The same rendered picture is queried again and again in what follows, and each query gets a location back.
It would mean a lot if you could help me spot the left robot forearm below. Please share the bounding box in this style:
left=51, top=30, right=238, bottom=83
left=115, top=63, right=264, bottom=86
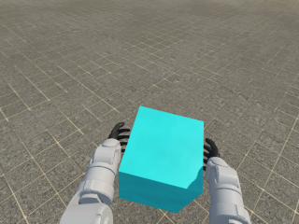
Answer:
left=59, top=138, right=121, bottom=224

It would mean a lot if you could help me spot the robot left hand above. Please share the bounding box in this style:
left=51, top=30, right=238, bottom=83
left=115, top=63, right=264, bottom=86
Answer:
left=108, top=122, right=131, bottom=152

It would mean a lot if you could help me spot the left robot upper arm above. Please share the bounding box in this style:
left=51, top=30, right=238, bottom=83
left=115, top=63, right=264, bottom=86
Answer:
left=59, top=203, right=113, bottom=224

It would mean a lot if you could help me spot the carton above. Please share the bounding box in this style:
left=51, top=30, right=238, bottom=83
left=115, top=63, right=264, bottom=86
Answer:
left=118, top=106, right=204, bottom=213

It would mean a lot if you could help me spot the robot right hand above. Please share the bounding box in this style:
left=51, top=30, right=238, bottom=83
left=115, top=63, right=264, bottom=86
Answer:
left=203, top=138, right=221, bottom=171

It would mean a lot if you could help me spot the right robot forearm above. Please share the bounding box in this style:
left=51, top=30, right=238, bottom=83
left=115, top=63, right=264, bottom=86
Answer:
left=205, top=157, right=251, bottom=224

